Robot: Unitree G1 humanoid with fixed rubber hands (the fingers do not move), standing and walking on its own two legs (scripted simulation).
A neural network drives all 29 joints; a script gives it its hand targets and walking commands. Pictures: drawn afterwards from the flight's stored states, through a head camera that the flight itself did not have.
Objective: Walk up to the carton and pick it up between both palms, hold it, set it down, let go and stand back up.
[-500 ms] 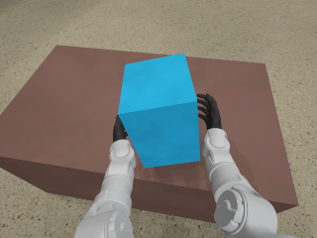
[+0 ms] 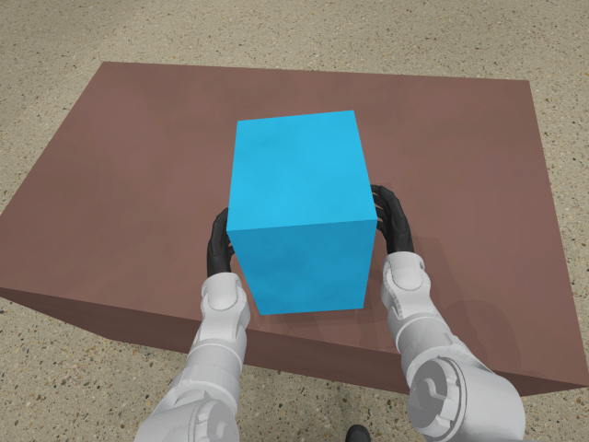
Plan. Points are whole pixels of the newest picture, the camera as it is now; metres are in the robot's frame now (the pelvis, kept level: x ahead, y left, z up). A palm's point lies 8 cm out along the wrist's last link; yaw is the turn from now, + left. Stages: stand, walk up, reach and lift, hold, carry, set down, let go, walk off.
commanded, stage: set down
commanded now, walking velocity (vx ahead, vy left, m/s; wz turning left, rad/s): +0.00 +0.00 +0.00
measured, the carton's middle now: (303, 220) +0.42 +0.03 -0.01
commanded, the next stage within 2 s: none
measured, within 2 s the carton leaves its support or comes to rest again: rests again in 1.26 s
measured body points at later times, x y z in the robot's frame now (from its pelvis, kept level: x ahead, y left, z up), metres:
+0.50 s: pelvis +0.00 +0.04 -0.02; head +0.17 +0.02 +0.39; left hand +0.37 +0.16 -0.07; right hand +0.43 -0.09 -0.07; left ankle -0.06 +0.15 -0.73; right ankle +0.03 -0.09 -0.74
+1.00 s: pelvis -0.06 +0.02 -0.04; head +0.05 -0.04 +0.39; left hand +0.38 +0.14 +0.01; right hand +0.45 -0.13 +0.00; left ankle -0.06 +0.15 -0.74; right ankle +0.03 -0.09 -0.74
